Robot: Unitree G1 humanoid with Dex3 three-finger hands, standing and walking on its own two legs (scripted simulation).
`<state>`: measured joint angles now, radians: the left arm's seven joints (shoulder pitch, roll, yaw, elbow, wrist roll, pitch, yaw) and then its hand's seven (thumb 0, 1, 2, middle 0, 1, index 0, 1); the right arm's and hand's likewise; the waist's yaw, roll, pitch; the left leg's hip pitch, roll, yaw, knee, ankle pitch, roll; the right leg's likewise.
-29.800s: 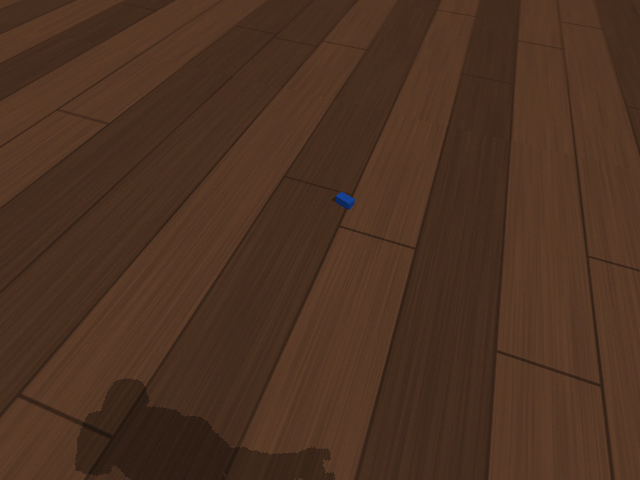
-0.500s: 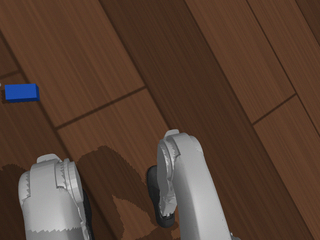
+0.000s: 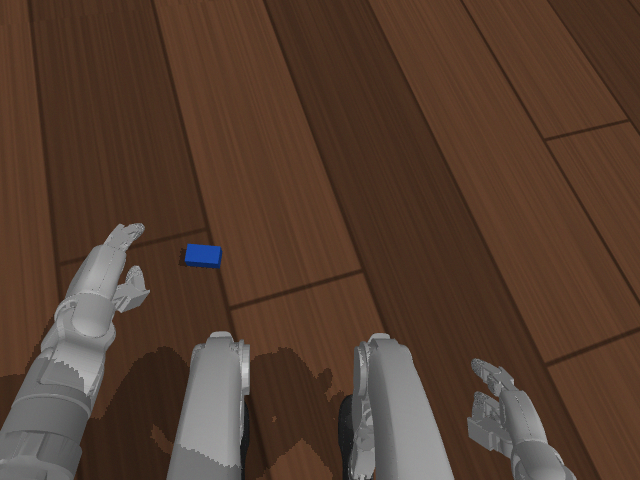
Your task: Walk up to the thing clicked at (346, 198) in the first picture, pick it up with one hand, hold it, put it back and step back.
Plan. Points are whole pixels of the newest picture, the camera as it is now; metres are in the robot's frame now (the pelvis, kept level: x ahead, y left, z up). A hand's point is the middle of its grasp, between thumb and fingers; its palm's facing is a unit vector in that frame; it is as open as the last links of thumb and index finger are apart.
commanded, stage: home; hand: left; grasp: from above
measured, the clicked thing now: (204, 256) +0.52 +0.22 -0.49
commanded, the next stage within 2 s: none
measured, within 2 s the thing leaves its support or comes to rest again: neither
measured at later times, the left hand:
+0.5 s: hand (89, 338) +0.26 +0.19 +0.09, palm faces +0.10 -0.97 -0.21, open 7.4 cm
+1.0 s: hand (27, 397) +0.22 +0.19 +0.16, palm faces +0.13 -0.97 -0.19, open 7.4 cm
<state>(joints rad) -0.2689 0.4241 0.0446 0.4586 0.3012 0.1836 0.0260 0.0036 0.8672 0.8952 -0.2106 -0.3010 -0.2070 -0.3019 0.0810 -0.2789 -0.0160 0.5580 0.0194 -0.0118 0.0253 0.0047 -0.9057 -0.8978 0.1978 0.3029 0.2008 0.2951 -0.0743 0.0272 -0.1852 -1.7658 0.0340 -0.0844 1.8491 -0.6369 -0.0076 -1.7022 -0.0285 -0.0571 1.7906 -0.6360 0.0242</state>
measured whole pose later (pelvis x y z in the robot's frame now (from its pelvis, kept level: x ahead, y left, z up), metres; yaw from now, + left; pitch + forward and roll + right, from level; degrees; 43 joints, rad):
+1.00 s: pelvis +0.08 +0.00 +0.21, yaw +4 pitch +10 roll -3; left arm 0.50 0.22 0.03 -0.13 -0.05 0.46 0.02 0.01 0.90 0.90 -0.20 -0.29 -0.20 -0.29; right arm 0.26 -0.21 0.04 0.52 0.00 -0.23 -0.17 0.01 -0.90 -0.90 0.20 0.30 0.21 0.30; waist -0.03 0.04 -0.15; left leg -0.71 0.04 -0.06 1.01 -0.49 -0.01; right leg -0.64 -0.03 -0.08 0.94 -0.48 0.02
